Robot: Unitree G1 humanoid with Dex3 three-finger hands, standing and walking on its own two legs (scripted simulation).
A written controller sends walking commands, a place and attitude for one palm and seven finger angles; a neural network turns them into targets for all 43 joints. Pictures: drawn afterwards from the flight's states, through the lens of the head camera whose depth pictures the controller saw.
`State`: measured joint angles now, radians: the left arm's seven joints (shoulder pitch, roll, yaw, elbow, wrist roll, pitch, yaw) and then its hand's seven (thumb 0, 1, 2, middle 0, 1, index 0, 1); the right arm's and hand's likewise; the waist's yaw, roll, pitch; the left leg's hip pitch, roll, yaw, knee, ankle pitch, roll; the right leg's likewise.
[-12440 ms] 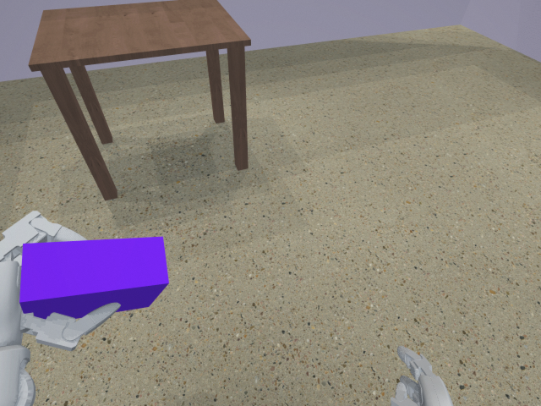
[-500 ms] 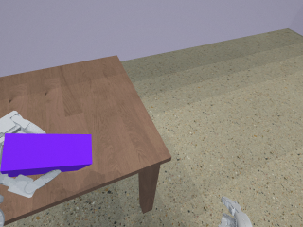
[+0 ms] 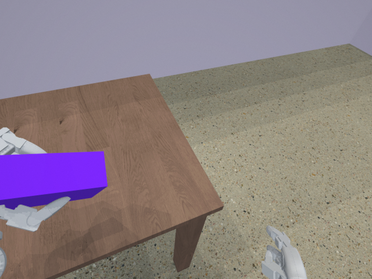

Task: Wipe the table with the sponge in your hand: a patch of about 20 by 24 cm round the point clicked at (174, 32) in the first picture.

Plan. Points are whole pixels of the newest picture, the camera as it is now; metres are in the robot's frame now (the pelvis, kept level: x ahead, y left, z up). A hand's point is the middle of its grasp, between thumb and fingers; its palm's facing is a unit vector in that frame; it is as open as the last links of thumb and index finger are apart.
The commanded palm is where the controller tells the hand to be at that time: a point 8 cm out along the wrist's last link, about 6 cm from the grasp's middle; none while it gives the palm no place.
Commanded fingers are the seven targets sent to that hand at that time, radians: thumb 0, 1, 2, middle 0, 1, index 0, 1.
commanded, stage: come to a stop and stand still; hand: left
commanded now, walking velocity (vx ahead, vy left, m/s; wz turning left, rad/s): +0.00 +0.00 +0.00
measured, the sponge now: (69, 179) +0.24 +0.21 +0.15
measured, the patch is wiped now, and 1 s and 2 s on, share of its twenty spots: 0.00 0.00 0.00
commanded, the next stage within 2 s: look again from close up in 0.94 s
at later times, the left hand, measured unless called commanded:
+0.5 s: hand (16, 159) +0.25 +0.28 +0.18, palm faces +0.45 -0.78 -0.43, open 9.8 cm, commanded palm +0.16 +0.28 +0.18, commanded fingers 0.00 0.10 1.30 -1.20 -1.60 -1.20 -1.60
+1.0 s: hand (22, 176) +0.23 +0.27 +0.17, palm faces +0.38 -0.87 -0.32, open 9.8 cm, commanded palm +0.17 +0.30 +0.18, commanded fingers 0.00 0.10 1.30 -1.20 -1.60 -1.20 -1.60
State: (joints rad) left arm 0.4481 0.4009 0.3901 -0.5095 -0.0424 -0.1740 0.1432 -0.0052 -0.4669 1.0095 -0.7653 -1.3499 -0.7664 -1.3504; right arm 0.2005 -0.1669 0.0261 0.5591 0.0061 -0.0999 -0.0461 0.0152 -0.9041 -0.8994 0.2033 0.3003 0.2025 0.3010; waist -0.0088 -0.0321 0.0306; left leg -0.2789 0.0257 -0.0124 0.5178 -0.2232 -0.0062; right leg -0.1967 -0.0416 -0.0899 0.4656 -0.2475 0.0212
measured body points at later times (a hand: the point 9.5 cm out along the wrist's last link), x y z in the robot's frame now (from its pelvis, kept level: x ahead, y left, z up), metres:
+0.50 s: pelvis +0.00 +0.00 +0.00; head +0.02 +0.02 +0.45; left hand +0.22 +0.32 +0.21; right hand +0.17 -0.22 -0.07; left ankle +0.03 +0.12 -0.74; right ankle +0.00 -0.13 -0.74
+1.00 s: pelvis +0.00 +0.03 +0.00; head +0.03 +0.07 +0.45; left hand +0.20 +0.32 +0.18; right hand +0.19 -0.19 -0.06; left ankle +0.03 +0.12 -0.74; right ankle +0.00 -0.13 -0.74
